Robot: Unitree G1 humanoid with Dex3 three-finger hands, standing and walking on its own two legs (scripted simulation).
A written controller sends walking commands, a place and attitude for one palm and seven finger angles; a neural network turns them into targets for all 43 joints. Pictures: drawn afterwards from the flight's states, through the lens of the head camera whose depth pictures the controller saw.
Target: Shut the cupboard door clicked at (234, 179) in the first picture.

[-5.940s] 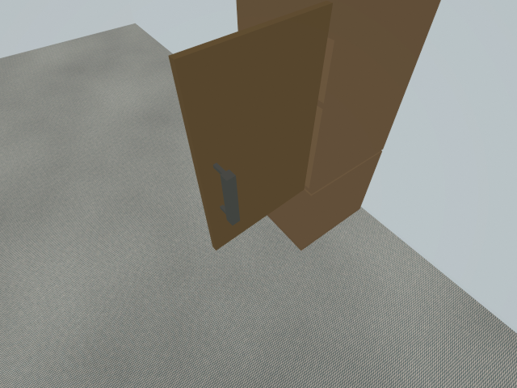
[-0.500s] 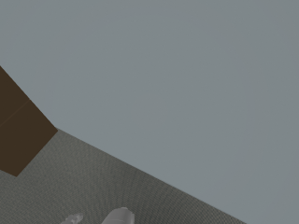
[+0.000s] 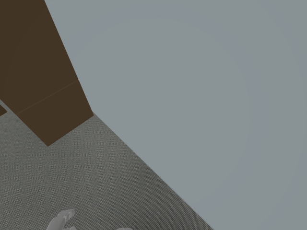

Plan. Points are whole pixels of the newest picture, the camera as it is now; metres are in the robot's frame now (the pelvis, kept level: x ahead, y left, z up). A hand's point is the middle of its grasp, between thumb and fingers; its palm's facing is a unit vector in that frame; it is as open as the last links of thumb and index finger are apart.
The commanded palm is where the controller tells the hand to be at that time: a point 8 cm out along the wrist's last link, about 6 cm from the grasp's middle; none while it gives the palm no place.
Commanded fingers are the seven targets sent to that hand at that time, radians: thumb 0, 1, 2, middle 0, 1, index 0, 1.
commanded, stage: turn to face it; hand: left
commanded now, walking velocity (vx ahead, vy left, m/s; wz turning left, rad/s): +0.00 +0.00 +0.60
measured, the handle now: out of the picture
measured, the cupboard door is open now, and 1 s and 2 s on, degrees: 93 93 93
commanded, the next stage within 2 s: take the last steps up to it in 1.22 s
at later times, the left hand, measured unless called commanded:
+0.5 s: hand out of the picture -0.01 +0.22 -0.18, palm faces +0.34 -0.91 -0.22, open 7.4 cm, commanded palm none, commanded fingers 0.00 0.90 0.90 -0.20 -0.30 -0.20 -0.30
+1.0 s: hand out of the picture -0.01 +0.17 -0.15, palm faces +0.56 -0.79 -0.25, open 7.4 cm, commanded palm none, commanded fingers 0.00 0.90 0.90 -0.20 -0.30 -0.20 -0.30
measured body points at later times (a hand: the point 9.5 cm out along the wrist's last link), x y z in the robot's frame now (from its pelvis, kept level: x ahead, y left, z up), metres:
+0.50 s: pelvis +0.00 +0.00 +0.00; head +0.04 +0.05 +0.44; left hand -0.03 +0.27 -0.17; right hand +0.20 -0.21 -0.12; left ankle -0.01 +0.09 -0.73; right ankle +0.01 -0.15 -0.66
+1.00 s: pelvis +0.03 -0.04 +0.01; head +0.08 -0.03 +0.45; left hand -0.04 +0.21 -0.13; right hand +0.24 -0.22 -0.14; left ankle -0.05 +0.06 -0.66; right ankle +0.07 -0.16 -0.73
